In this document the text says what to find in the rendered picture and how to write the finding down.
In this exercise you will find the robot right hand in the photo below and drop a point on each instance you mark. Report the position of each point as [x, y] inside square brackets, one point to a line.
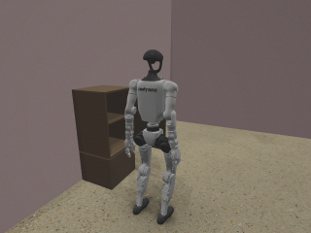
[175, 155]

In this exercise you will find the left robot upper arm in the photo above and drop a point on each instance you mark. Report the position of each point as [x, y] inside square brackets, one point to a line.
[131, 97]

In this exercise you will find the robot right shin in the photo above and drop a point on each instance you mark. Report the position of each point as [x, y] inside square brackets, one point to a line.
[166, 193]

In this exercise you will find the cupboard door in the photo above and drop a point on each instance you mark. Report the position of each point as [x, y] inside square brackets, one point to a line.
[139, 125]

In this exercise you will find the left robot forearm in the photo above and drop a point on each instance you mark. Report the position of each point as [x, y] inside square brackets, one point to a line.
[129, 125]

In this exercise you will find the right robot upper arm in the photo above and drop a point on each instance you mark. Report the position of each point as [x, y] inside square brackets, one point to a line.
[170, 98]

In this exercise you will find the right robot forearm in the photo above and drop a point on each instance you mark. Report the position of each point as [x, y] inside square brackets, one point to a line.
[172, 131]

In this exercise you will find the robot left hand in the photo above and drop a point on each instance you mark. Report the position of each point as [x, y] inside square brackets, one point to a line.
[129, 146]

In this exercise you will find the humanoid robot head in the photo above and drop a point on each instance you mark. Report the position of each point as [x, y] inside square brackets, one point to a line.
[153, 56]

